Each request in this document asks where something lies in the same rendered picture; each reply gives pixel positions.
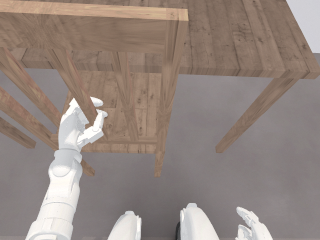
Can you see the robot left hand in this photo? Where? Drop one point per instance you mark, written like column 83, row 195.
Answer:
column 73, row 123

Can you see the chair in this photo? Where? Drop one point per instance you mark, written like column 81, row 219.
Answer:
column 138, row 104

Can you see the robot left thigh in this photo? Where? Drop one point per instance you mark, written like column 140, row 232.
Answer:
column 127, row 227

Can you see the table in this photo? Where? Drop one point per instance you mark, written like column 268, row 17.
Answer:
column 240, row 38

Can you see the robot right shin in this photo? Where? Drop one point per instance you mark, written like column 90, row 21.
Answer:
column 182, row 236

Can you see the robot left forearm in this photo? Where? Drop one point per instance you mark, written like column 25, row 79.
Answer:
column 54, row 221

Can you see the robot right hand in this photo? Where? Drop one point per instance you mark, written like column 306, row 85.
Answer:
column 258, row 230

